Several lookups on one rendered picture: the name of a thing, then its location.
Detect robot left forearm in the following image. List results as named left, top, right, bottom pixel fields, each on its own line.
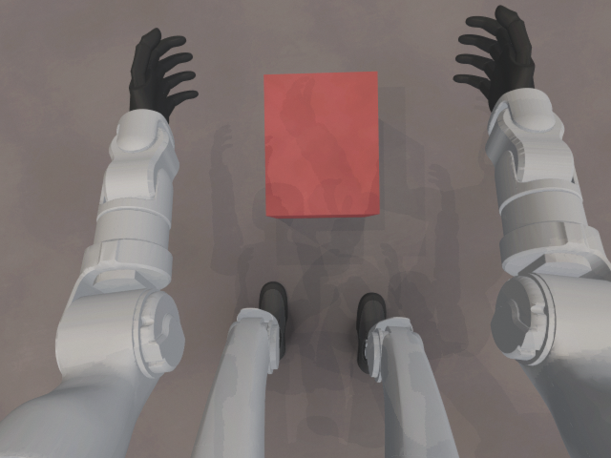
left=55, top=109, right=179, bottom=373

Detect carton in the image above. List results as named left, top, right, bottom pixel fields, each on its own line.
left=263, top=72, right=380, bottom=219

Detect robot left upper arm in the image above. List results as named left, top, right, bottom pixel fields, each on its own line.
left=0, top=287, right=185, bottom=458

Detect robot right forearm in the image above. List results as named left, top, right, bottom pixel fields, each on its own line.
left=485, top=88, right=611, bottom=281

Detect robot right hand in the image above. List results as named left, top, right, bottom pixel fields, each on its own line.
left=453, top=5, right=535, bottom=112

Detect right robot thigh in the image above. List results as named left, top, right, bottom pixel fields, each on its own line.
left=369, top=326, right=459, bottom=458

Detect robot right shin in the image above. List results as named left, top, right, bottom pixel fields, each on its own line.
left=365, top=317, right=424, bottom=365

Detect robot left hand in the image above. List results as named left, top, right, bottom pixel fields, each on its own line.
left=129, top=28, right=199, bottom=124

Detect robot right upper arm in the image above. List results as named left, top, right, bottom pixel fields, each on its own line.
left=491, top=272, right=611, bottom=458

